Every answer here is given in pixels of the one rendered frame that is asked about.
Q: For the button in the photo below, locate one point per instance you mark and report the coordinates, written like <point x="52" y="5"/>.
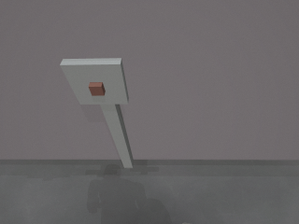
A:
<point x="97" y="88"/>

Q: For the panel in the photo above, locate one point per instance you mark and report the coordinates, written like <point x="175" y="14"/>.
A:
<point x="80" y="72"/>

